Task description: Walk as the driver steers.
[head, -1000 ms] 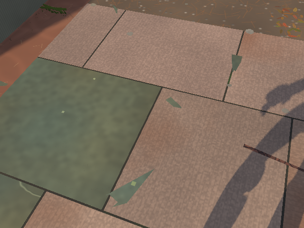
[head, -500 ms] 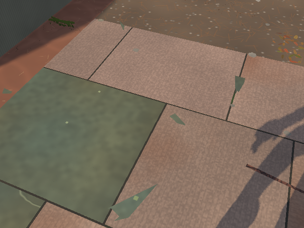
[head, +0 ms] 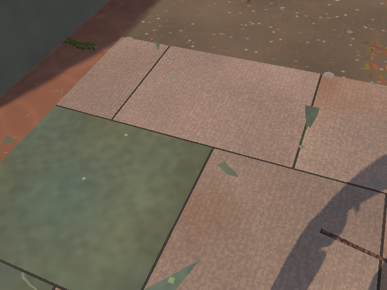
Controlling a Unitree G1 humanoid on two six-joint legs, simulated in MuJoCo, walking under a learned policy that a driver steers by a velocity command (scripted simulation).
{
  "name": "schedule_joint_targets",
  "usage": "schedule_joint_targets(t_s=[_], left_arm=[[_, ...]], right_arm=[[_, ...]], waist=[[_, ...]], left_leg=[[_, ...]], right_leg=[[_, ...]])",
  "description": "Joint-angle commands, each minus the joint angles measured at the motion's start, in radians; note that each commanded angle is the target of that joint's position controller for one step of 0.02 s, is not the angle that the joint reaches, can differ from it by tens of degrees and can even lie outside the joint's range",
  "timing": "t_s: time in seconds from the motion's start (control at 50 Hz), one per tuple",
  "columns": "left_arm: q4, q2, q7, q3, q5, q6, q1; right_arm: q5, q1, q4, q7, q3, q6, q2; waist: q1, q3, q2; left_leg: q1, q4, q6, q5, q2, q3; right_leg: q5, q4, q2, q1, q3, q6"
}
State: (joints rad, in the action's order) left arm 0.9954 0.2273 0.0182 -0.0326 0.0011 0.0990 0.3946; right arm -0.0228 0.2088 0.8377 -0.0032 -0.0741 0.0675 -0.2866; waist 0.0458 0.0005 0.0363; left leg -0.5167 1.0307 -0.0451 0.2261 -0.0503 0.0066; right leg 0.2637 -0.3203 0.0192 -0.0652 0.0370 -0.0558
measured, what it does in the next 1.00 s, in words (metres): walks ahead, turning right: left foot, then right foot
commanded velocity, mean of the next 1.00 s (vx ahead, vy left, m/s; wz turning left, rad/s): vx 0.24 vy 0.00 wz -0.28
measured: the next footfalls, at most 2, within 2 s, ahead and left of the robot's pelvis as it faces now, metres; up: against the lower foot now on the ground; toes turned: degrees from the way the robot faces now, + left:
left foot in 0.32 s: +0.36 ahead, +0.13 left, +0.00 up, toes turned +2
right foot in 0.80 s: +0.43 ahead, -0.11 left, +0.00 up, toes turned -16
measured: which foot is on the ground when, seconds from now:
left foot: up 0.00-0.30, down 0.32-0.82, up 0.84-1.00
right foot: down 0.00-0.32, up 0.34-0.78, down 0.80-1.00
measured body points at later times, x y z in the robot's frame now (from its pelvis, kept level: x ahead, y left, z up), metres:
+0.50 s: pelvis +0.26 +0.05 -0.01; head +0.30 +0.05 +0.44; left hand +0.33 +0.32 -0.15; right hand +0.37 -0.22 -0.13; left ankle +0.31 +0.13 -0.75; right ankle +0.21 -0.09 -0.66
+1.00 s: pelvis +0.36 +0.00 -0.01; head +0.41 -0.04 +0.44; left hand +0.59 +0.23 -0.10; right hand +0.43 -0.32 -0.13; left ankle +0.40 +0.16 -0.67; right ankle +0.39 -0.10 -0.75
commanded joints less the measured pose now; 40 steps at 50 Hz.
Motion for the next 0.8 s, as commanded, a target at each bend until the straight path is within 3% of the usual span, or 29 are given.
schedule_joint_targets(t_s=[0.02, 0.1, 0.2, 0.24, 0.26, 0.28, 0.3, 0.32, 0.34, 0.36, 0.38, 0.4, 0.42, 0.46, 0.48, 0.52, 0.62, 0.72, 0.76, 0.78, 0.8], left_arm=[[-0.028, 0.138, -0.012, -0.018, -0.003, 0.000, 0.046], [-0.027, 0.158, -0.031, -0.017, -0.003, -0.011, 0.061], [0.002, 0.165, -0.037, -0.025, 0.012, -0.019, 0.114], [-0.001, 0.181, -0.038, -0.035, 0.013, -0.025, 0.096], [-0.006, 0.196, -0.040, -0.041, 0.010, -0.030, 0.085], [-0.010, 0.206, -0.040, -0.046, 0.006, -0.039, 0.072], [-0.018, 0.198, -0.041, -0.043, 0.001, -0.048, 0.055], [-0.044, 0.157, -0.040, -0.026, -0.014, -0.048, 0.062], [-0.039, -0.008, -0.027, 0.019, -0.008, -0.031, 0.225], [-0.019, 0.121, -0.023, -0.014, 0.024, -0.009, 0.152], [-0.060, 0.168, -0.026, -0.032, 0.051, -0.002, 0.048], [-0.068, 0.161, -0.038, -0.034, 0.046, -0.003, 0.000], [-0.067, 0.151, -0.048, -0.044, 0.032, -0.015, -0.014], [-0.066, 0.099, -0.052, -0.046, 0.028, -0.052, 0.032], [-0.077, 0.080, -0.054, -0.046, 0.027, -0.069, 0.037], [-0.128, 0.083, -0.058, -0.050, 0.018, -0.088, -0.012], [-0.213, 0.092, -0.031, -0.047, 0.010, -0.096, -0.149], [-0.296, 0.127, 0.000, -0.060, 0.009, -0.113, -0.245], [-0.317, 0.132, 0.011, -0.066, 0.012, -0.114, -0.237], [-0.316, 0.142, 0.011, -0.074, 0.011, -0.111, -0.201], [-0.306, 0.208, -0.001, -0.100, 0.006, -0.105, -0.131]], right_arm=[[0.009, -0.112, -0.082, -0.010, -0.006, 0.011, -0.030], [0.002, -0.263, -0.131, -0.020, 0.014, 0.014, 0.004], [-0.007, -0.380, -0.171, -0.045, 0.022, 0.027, -0.010], [-0.005, -0.362, -0.172, -0.052, 0.013, 0.034, -0.038], [-0.003, -0.316, -0.161, -0.051, 0.003, 0.034, -0.062], [-0.003, -0.214, -0.133, -0.045, -0.014, 0.032, -0.095], [-0.005, -0.036, -0.077, -0.035, -0.036, 0.027, -0.135], [0.021, 0.144, -0.039, -0.021, -0.051, 0.024, -0.196], [0.034, 0.173, -0.018, -0.027, -0.051, 0.025, -0.237], [0.026, 0.149, -0.020, -0.025, -0.028, 0.023, -0.134], [0.023, 0.037, -0.033, -0.019, -0.013, 0.026, -0.101], [0.023, -0.032, -0.034, -0.021, -0.003, 0.033, -0.070], [0.027, -0.074, -0.028, -0.025, 0.003, 0.040, -0.045], [0.047, -0.117, -0.010, -0.028, 0.009, 0.050, -0.026], [0.050, -0.130, -0.004, -0.025, 0.008, 0.053, -0.036], [0.052, -0.147, 0.011, -0.009, 0.000, 0.050, -0.076], [0.038, -0.139, 0.025, 0.034, -0.011, 0.009, -0.130], [0.012, -0.097, 0.035, 0.041, -0.024, -0.041, -0.169], [-0.002, -0.102, 0.029, 0.045, -0.028, -0.057, -0.174], [-0.008, -0.100, 0.029, 0.047, -0.027, -0.064, -0.165], [0.004, -0.039, 0.039, 0.045, -0.024, -0.066, -0.143]], waist=[[0.009, -0.075, -0.125], [0.038, -0.113, -0.122], [0.041, -0.158, -0.120], [0.002, -0.123, -0.130], [-0.030, -0.075, -0.150], [-0.087, 0.002, -0.170], [-0.174, 0.107, -0.163], [-0.225, 0.249, -0.068], [-0.122, 0.426, 0.220], [-0.168, 0.388, 0.107], [-0.137, 0.201, 0.087], [-0.100, 0.124, -0.002], [-0.067, 0.074, -0.017], [-0.012, 0.054, 0.033], [0.004, 0.041, 0.040], [0.018, 0.017, 0.048], [-0.023, 0.041, 0.034], [-0.053, 0.024, 0.030], [-0.038, 0.026, 0.036], [-0.015, 0.042, 0.021], [0.002, 0.094, -0.071]], left_leg=[[-0.260, -0.079, 0.029, -0.107, -0.043, -0.002], [-0.166, -0.343, 0.050, -0.264, -0.013, -0.042], [-0.132, -0.502, 0.012, -0.293, 0.010, -0.038], [-0.079, -0.528, -0.022, -0.237, 0.030, -0.043], [-0.003, -0.522, -0.040, -0.200, 0.056, -0.058], [0.129, -0.517, -0.065, -0.172, 0.089, -0.080], [0.367, -0.532, -0.097, -0.198, 0.098, -0.084], [0.723, -0.482, -0.161, -0.258, -0.097, 0.137], [1.030, -0.589, -0.352, -0.241, -0.382, 0.640], [0.922, -0.666, -0.324, -0.284, -0.359, 0.655], [0.743, -0.677, -0.273, -0.436, -0.330, 0.442], [0.589, -0.695, -0.235, -0.580, -0.285, 0.298], [0.472, -0.721, -0.204, -0.642, -0.243, 0.197], [0.318, -0.782, -0.183, -0.648, -0.205, 0.082], [0.269, -0.800, -0.194, -0.671, -0.204, 0.043], [0.237, -0.826, -0.207, -0.678, -0.208, -0.016], [0.303, -0.825, -0.189, -0.562, -0.197, -0.121], [0.437, -0.723, -0.160, -0.475, -0.252, -0.113], [0.470, -0.632, -0.124, -0.493, -0.260, -0.115], [0.457, -0.539, -0.086, -0.507, -0.232, -0.144], [0.398, -0.363, -0.019, -0.441, -0.156, -0.185]], right_leg=[[-0.359, 0.176, -0.230, 0.131, -0.201, -0.110], [-0.365, 0.225, -0.195, 0.041, -0.113, -0.098], [-0.402, 0.212, -0.252, 0.123, -0.097, -0.111], [-0.593, 0.141, -0.276, 0.189, -0.087, -0.097], [-0.773, 0.073, -0.280, 0.215, -0.083, -0.087], [-0.955, -0.051, -0.270, 0.223, -0.070, -0.076], [-1.004, -0.253, -0.230, 0.149, -0.042, -0.048], [-0.696, -0.561, -0.174, -0.119, -0.045, -0.018], [0.277, -0.939, 0.050, -0.480, -0.082, 0.046], [0.341, -1.058, 0.026, -0.529, -0.218, 0.041], [0.279, -1.058, -0.023, -0.570, -0.185, 0.040], [0.212, -1.007, -0.074, -0.530, -0.156, 0.047], [0.179, -0.949, -0.097, -0.486, -0.145, 0.056], [0.128, -0.890, -0.118, -0.366, -0.133, 0.062], [0.119, -0.866, -0.116, -0.353, -0.119, 0.069], [0.059, -0.770, -0.123, -0.396, -0.108, 0.085], [-0.160, -0.509, -0.132, -0.386, -0.054, 0.089], [-0.052, -0.382, -0.106, -0.417, -0.016, 0.056], [-0.031, -0.292, -0.081, -0.388, 0.011, 0.026], [-0.109, -0.197, -0.052, -0.309, 0.028, 0.001], [-0.381, -0.110, -0.057, -0.155, -0.037, -0.043]])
